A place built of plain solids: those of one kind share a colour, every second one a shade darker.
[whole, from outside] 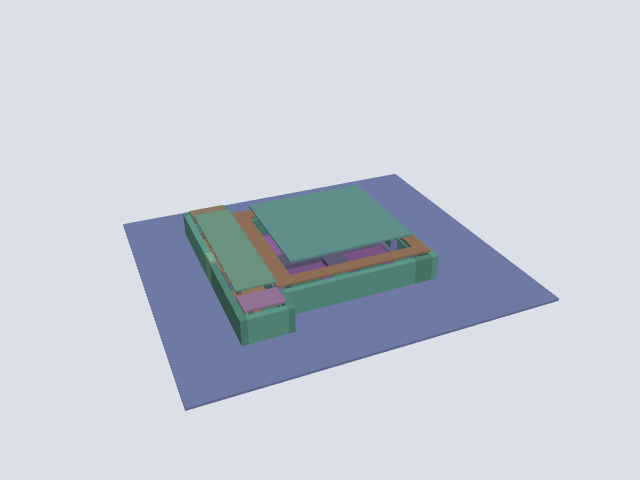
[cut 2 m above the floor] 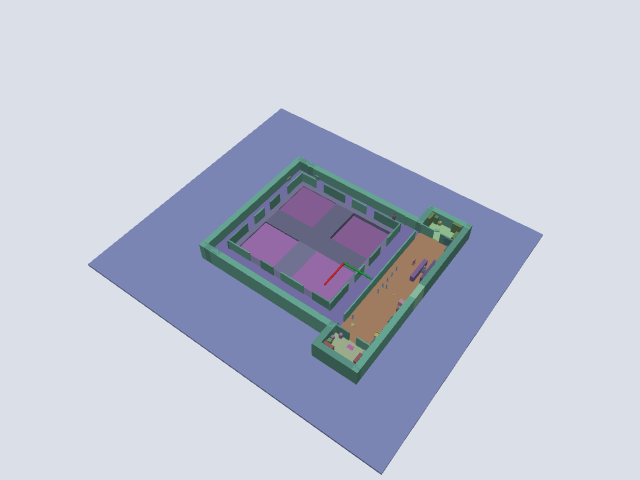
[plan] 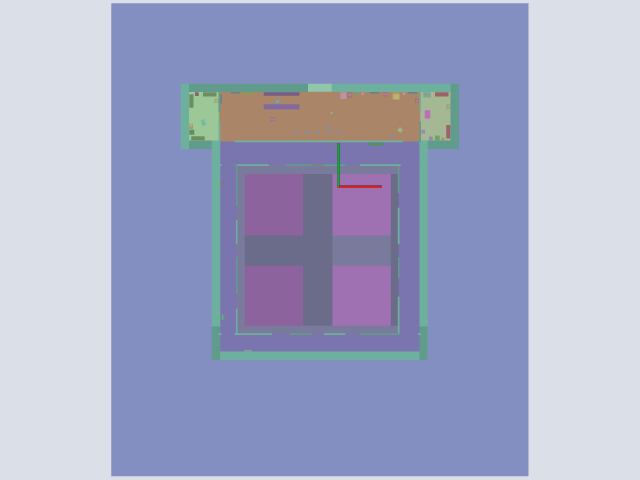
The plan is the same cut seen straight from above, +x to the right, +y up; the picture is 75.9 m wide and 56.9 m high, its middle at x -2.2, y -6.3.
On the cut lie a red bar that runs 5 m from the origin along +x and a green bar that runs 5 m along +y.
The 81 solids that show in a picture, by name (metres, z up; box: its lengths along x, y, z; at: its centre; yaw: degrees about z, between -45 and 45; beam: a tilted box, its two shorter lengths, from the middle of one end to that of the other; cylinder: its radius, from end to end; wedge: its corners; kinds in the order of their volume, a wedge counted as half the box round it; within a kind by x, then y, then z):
{
 "ground_under_all_1": {"box": [49.46, 56.08, 0.4], "at": [-2.22, -6.28, -1.5]},
 "wall_1": {"box": [1.0, 7.75, 4.15], "at": [-18.22, 8.36, 0.72]},
 "wall_2": {"box": [4.7, 1.0, 4.15], "at": [-16.37, 4.98, 0.72]},
 "wall_3": {"box": [5.5, 1.0, 4.15], "at": [-15.97, 11.74, 0.72]},
 "wall_4": {"box": [1.0, 3.95, 4.15], "at": [-14.52, -18.54, 0.72]},
 "wall_5": {"box": [1.0, 21.85, 4.15], "at": [-14.52, -7.44, 0.72]},
 "wall_6": {"box": [1.0, 3.8, 4.15], "at": [-14.52, 3.58, 0.72]},
 "wall_7": {"box": [0.2, 2.48, 4.15], "at": [-14.12, 6.52, 0.72]},
 "wall_8": {"box": [0.2, 2.48, 4.15], "at": [-14.12, 10.2, 0.72]},
 "wall_9": {"box": [0.2, 3.13, 4.15], "at": [-12.07, -16.0, 0.72]},
 "wall_10": {"box": [0.2, 4.38, 4.15], "at": [-12.07, -10.5, 0.72]},
 "wall_11": {"box": [0.2, 2.88, 4.15], "at": [-12.07, -5.38, 0.72]},
 "wall_12": {"box": [0.2, 4.98, 4.15], "at": [-12.07, 0.2, 0.72]},
 "wall_13": {"box": [3.9, 0.2, 4.15], "at": [-10.22, 2.58, 0.72]},
 "wall_14": {"box": [4.42, 0.2, 4.15], "at": [-10.11, -17.46, 0.72]},
 "wall_15": {"box": [4.28, 0.2, 4.15], "at": [-10.03, -17.46, 0.72]},
 "wall_16": {"box": [11.4, 1.0, 4.15], "at": [-9.32, 11.74, 0.72]},
 "wall_17": {"box": [3.05, 0.2, 4.15], "at": [-4.75, 2.58, 0.72]},
 "wall_18": {"box": [2.52, 0.2, 4.15], "at": [-4.48, -17.46, 0.72]},
 "wall_19": {"box": [2.52, 0.2, 4.15], "at": [-4.48, -17.46, 0.72]},
 "wall_20": {"box": [20.0, 0.2, 4.15], "at": [-2.35, 5.38, 0.72]},
 "wall_21": {"box": [25.6, 1.0, 4.15], "at": [-2.22, -20.02, 0.72]},
 "wall_22": {"box": [2.5, 0.2, 4.15], "at": [-0.47, 2.58, 0.72]},
 "wall_23": {"box": [2.52, 0.2, 4.15], "at": [-0.46, -17.46, 0.72]},
 "wall_24": {"box": [2.52, 0.2, 4.15], "at": [-0.46, -17.46, 0.72]},
 "wall_25": {"box": [11.4, 1.0, 4.15], "at": [4.88, 11.74, 0.72]},
 "wall_26": {"box": [4.68, 0.2, 4.15], "at": [4.89, -17.46, 0.72]},
 "wall_27": {"box": [4.65, 0.2, 4.15], "at": [4.91, 2.58, 0.72]},
 "wall_28": {"box": [4.83, 0.2, 4.15], "at": [4.97, -17.46, 0.72]},
 "wall_29": {"box": [4.8, 0.2, 4.15], "at": [4.98, 2.58, 0.72]},
 "wall_30": {"box": [0.2, 4.55, 4.15], "at": [7.13, -15.29, 0.72]},
 "wall_31": {"box": [0.2, 2.5, 4.15], "at": [7.13, -9.56, 0.72]},
 "wall_32": {"box": [0.2, 4.35, 4.15], "at": [7.13, -4.64, 0.72]},
 "wall_33": {"box": [0.2, 3.45, 4.15], "at": [7.13, 0.96, 0.72]},
 "wall_34": {"box": [0.2, 2.48, 4.15], "at": [9.68, 6.52, 0.72]},
 "wall_35": {"box": [0.2, 2.48, 4.15], "at": [9.68, 10.2, 0.72]},
 "wall_36": {"box": [1.0, 3.95, 4.15], "at": [10.08, -18.54, 0.72]},
 "wall_37": {"box": [1.0, 21.85, 4.15], "at": [10.08, -7.44, 0.72]},
 "wall_38": {"box": [1.0, 3.8, 4.15], "at": [10.08, 3.58, 0.72]},
 "wall_39": {"box": [5.5, 1.0, 4.15], "at": [11.53, 11.74, 0.72]},
 "wall_40": {"box": [4.7, 1.0, 4.15], "at": [11.93, 4.98, 0.72]},
 "wall_41": {"box": [1.0, 7.75, 4.15], "at": [13.78, 8.36, 0.72]},
 "floor_corr_1": {"box": [2.05, 20.05, 1.35], "at": [-13.1, -7.44, -0.68]},
 "floor_corr_2": {"box": [23.8, 2.15, 1.35], "at": [-2.22, -18.54, -0.68]},
 "floor_corr_3": {"box": [23.8, 2.8, 1.35], "at": [-2.22, 3.98, -0.68]},
 "floor_corr_4": {"box": [2.55, 20.05, 1.35], "at": [8.4, -7.44, -0.68]},
 "floor_gang_1": {"box": [0.95, 18.0, 1.35], "at": [-11.6, -7.46, -0.68]},
 "floor_gang_2": {"box": [6.9, 3.6, 1.35], "at": [-7.67, -7.57, -0.68]},
 "floor_gang_3": {"box": [19.2, 1.0, 1.35], "at": [-2.47, -16.96, -0.68]},
 "floor_gang_4": {"box": [3.5, 18.0, 1.35], "at": [-2.47, -7.46, -0.68]},
 "floor_gang_5": {"box": [19.2, 1.05, 1.35], "at": [-2.47, 2.06, -0.68]},
 "floor_gang_6": {"box": [6.9, 3.6, 1.35], "at": [2.73, -7.57, -0.68]},
 "floor_gang_7": {"box": [0.95, 18.0, 1.35], "at": [6.66, -7.46, -0.68]},
 "step_tier_1": {"box": [6.9, 7.1, 1.19], "at": [-7.67, -12.91, -0.76]},
 "step_tier_2": {"box": [6.9, 7.3, 0.6], "at": [-7.67, -2.12, -1.05]},
 "step_tier_3": {"box": [6.9, 7.1, 1.07], "at": [2.73, -12.91, -0.81]},
 "step_tier_4": {"box": [6.9, 7.3, 1.35], "at": [2.73, -2.12, -0.68]},
 "floor_foyer_1": {"box": [23.8, 5.95, 1.35], "at": [-2.22, 8.36, -0.68]},
 "ceil_hall_1": {"box": [19.2, 20.05, 0.3], "at": [-2.47, -7.44, 5.7]},
 "ceil_corr_1": {"box": [2.05, 20.05, 0.3], "at": [-13.1, -7.44, 3.4]},
 "ceil_corr_2": {"box": [23.8, 2.15, 0.3], "at": [-2.22, -18.54, 3.4]},
 "ceil_corr_3": {"box": [23.8, 2.8, 0.3], "at": [-2.22, 3.98, 3.4]},
 "ceil_corr_4": {"box": [2.55, 20.05, 0.3], "at": [8.4, -7.44, 3.4]},
 "ceil_foyer_1": {"box": [23.8, 5.95, 0.3], "at": [-2.22, 8.36, 4.35]},
 "floor_cloaks_1": {"box": [3.7, 5.95, 1.35], "at": [11.53, 8.36, -0.68]},
 "floor_store_1": {"box": [3.7, 5.95, 1.35], "at": [-15.97, 8.36, -0.68]},
 "door_leaf_1": {"box": [2.8, 0.97, 4.62], "at": [-2.22, 11.75, 0.96]},
 "bar_foyer_1": {"box": [4.25, 0.65, 1.1], "at": [-6.75, 9.48, 0.55]},
 "bar_foyer_2": {"box": [4.25, 0.4, 2.1], "at": [-6.75, 11.01, 1.05]},
 "ceil_cloaks_1": {"box": [3.7, 5.95, 0.3], "at": [11.53, 8.36, 3.4]},
 "ceil_store_1": {"box": [3.7, 5.95, 0.3], "at": [-15.97, 8.36, 3.4]},
 "shelves_store_1": {"box": [0.5, 1.6, 2.0], "at": [-17.44, 10.19, 1.0]},
 "shelves_store_2": {"box": [1.6, 0.5, 2.0], "at": [-16.67, 5.76, 1.0]},
 "shelves_store_3": {"box": [1.6, 0.5, 2.0], "at": [-15.27, 10.96, 1.0]},
 "shelves_cloaks_1": {"box": [1.6, 0.5, 2.0], "at": [12.23, 10.96, 1.0]},
 "shelves_cloaks_2": {"box": [0.5, 1.6, 2.0], "at": [13.0, 6.54, 1.0]},
 "step_strewn_sheet_offcut_1": {"box": [0.65, 0.98, 1.37], "at": [10.55, 8.6, -0.67]},
 "hamper_cloaks_1": {"box": [0.9, 0.6, 0.72], "at": [10.48, 10.9, 0.36]},
 "bench_foyer_1": {"box": [1.4, 0.5, 0.46], "at": [-10.72, 10.96, 0.22]},
 "poster_case_foyer_1": {"box": [0.14, 1.1, 1.6], "at": [-13.92, 10.44, 1.3]},
 "form_1": {"box": [1.66, 0.4, 0.05], "at": [4.44, 5.05, 0.43]}
}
